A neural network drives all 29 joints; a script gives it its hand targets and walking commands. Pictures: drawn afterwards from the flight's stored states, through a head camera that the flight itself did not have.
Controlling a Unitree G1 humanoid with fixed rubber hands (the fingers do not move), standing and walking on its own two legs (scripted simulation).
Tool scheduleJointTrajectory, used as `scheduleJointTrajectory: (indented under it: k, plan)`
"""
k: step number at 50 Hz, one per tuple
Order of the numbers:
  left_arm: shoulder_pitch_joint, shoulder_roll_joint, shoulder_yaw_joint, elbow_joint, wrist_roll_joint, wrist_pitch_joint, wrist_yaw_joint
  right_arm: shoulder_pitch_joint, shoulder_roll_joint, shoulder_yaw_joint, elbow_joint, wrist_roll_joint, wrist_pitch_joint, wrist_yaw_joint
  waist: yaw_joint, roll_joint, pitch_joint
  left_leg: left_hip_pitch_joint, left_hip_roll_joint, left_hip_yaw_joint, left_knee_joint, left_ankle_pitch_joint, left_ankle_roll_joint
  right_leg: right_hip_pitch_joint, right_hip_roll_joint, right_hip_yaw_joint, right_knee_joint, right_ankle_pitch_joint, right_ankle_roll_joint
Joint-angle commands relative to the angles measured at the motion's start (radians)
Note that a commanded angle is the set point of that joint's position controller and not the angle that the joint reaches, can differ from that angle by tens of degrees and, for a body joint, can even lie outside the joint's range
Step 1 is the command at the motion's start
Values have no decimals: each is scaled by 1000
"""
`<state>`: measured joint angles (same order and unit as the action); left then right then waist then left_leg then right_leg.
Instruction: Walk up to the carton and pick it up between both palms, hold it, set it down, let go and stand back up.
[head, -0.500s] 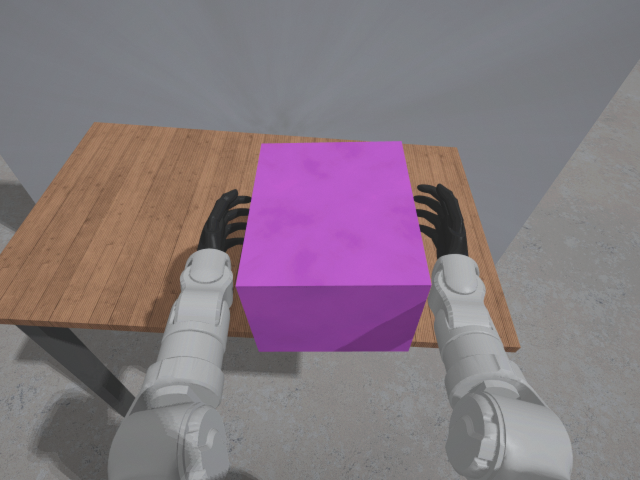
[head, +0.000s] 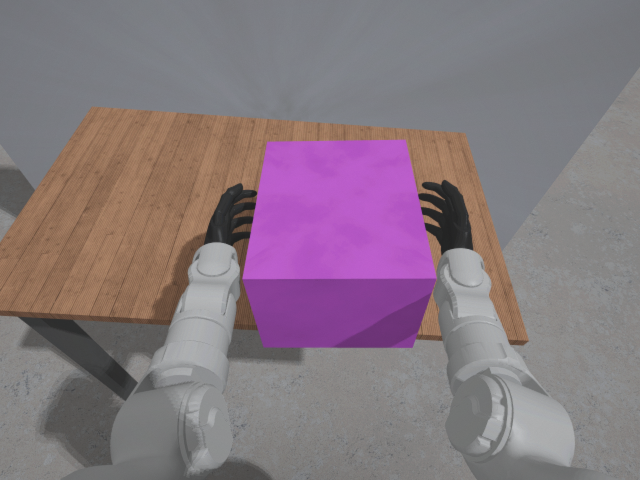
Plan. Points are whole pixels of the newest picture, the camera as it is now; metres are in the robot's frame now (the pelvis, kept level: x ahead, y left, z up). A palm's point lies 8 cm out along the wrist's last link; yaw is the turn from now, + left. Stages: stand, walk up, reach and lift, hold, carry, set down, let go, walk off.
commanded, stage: set down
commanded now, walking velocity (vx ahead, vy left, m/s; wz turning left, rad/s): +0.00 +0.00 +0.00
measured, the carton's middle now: (336, 240) +0.45 -0.01 +0.01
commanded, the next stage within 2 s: none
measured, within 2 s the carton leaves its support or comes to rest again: rests again in 0.70 s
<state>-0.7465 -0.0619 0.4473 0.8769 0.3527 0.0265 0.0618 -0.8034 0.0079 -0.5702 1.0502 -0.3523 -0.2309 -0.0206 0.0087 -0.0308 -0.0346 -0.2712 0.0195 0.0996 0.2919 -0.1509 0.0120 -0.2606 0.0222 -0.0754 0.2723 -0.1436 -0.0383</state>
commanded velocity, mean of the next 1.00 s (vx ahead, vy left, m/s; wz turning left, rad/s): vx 0.00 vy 0.00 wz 0.00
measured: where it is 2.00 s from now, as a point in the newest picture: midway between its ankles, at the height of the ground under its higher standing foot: outside the picture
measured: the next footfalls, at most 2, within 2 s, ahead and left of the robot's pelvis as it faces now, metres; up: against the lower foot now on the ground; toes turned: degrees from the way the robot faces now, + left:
none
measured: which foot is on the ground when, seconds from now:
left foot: down 0.00-1.00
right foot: down 0.00-1.00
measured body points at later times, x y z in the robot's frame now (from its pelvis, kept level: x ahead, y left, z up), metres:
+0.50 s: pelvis +0.01 +0.00 +0.00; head +0.08 +0.00 +0.44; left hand +0.43 +0.15 +0.04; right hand +0.44 -0.16 +0.05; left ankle -0.01 +0.11 -0.75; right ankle -0.01 -0.09 -0.75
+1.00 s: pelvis +0.00 +0.00 +0.00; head +0.08 +0.00 +0.44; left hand +0.43 +0.15 +0.04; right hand +0.43 -0.16 +0.04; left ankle -0.01 +0.11 -0.75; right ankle -0.01 -0.09 -0.75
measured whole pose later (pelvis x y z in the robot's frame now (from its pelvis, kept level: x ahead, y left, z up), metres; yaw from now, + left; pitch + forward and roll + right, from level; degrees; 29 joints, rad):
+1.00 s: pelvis +0.00 +0.00 +0.00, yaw +0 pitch +13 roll +0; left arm -0.77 -0.08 0.50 0.94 0.39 -0.15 0.07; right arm -0.78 0.02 -0.64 1.03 -0.43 -0.32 -0.01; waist 0.00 0.00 -0.06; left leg -0.40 0.02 0.10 0.32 -0.16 0.01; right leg -0.38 0.02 -0.09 0.29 -0.14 -0.04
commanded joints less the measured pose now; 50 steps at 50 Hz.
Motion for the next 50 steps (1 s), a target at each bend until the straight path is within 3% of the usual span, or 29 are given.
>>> scheduleJointTrajectory:
  k: [1, 23, 34, 35, 36, 50]
  plan:
    - [-675, -454, -211, -129, 3, -97, -51, -502, 499, 207, -12, -63, -28, 150, -2, 25, -588, 214, 26, -2, 20, 304, -33, 224, -25, -13, 67, 420, 63]
    - [-572, -452, -156, -43, 45, -155, -65, -448, 526, 213, -3, -116, -71, 140, 9, -9, -607, 88, 23, 0, 37, 338, -11, 298, -39, 11, 127, 606, 85]
    - [-528, -448, -137, -11, 71, -174, -64, -427, 508, 194, 8, -131, -90, 140, 18, 0, -576, 84, 27, 2, 36, 322, -12, 256, -36, 7, 110, 531, 74]
    - [-513, -479, -197, -14, 38, -177, -60, -452, 478, 201, -38, -116, -122, 143, -6, 38, -636, 83, 32, -6, 57, 361, -23, 232, -31, -11, 109, 528, 45]
    - [-502, -477, -194, -2, 41, -181, -58, -450, 479, 203, -13, -117, -130, 142, 4, 32, -628, 94, 32, -7, 67, 377, -23, 222, -30, -11, 99, 508, 37]
    - [-489, -438, -143, 56, 68, -210, -66, -426, 475, 171, -13, -146, -124, 147, -8, -4, -570, 27, 27, -15, 32, 253, 1, 224, -41, 1, 96, 451, 51]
